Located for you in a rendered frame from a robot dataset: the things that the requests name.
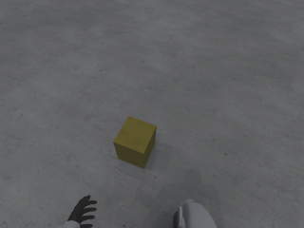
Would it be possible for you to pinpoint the robot left hand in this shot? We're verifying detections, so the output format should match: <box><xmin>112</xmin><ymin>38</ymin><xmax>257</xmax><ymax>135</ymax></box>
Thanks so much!
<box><xmin>67</xmin><ymin>195</ymin><xmax>97</xmax><ymax>228</ymax></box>

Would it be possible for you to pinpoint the carton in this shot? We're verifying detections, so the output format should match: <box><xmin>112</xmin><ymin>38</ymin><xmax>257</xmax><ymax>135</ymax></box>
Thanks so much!
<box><xmin>113</xmin><ymin>116</ymin><xmax>157</xmax><ymax>169</ymax></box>

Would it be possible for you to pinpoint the robot right thigh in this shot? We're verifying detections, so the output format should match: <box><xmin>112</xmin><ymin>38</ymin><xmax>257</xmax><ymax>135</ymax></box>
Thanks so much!
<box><xmin>178</xmin><ymin>201</ymin><xmax>218</xmax><ymax>228</ymax></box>

